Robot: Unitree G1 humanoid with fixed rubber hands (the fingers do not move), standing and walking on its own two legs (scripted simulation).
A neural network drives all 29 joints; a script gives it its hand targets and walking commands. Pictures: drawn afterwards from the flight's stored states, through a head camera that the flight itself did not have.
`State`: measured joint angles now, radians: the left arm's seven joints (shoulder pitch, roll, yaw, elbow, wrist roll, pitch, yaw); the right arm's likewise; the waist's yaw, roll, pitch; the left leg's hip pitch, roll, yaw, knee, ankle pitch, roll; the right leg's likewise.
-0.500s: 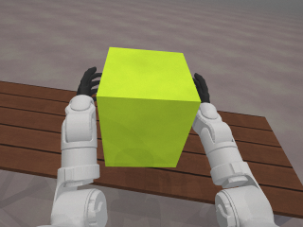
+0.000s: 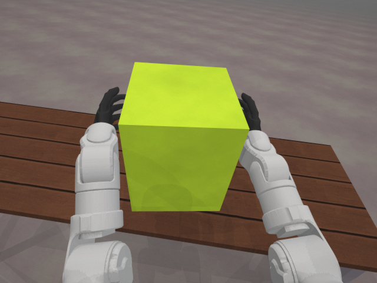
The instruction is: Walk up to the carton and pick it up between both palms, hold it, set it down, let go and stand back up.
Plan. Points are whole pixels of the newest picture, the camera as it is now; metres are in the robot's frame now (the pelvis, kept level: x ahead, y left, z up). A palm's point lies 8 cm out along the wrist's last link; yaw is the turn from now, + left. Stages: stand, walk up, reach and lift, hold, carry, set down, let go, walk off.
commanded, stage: hold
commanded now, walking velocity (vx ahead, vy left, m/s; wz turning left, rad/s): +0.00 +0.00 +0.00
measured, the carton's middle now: (178, 139) +0.38 +0.00 +0.16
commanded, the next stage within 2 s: none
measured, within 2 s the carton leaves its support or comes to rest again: neither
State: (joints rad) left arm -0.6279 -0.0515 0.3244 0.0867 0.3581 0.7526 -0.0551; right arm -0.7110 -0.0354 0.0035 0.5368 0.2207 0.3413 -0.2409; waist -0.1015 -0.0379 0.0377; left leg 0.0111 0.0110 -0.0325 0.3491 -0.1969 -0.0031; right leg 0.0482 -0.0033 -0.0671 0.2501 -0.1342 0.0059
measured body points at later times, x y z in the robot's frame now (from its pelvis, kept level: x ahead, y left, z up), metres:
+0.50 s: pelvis +0.00 -0.01 +0.00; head -0.05 +0.02 +0.45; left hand +0.38 +0.15 +0.21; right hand +0.38 -0.14 +0.20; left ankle +0.01 +0.12 -0.75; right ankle +0.01 -0.12 -0.75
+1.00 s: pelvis -0.01 +0.00 +0.00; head -0.06 +0.02 +0.45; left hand +0.37 +0.15 +0.21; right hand +0.37 -0.14 +0.20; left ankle +0.01 +0.12 -0.75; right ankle +0.01 -0.12 -0.75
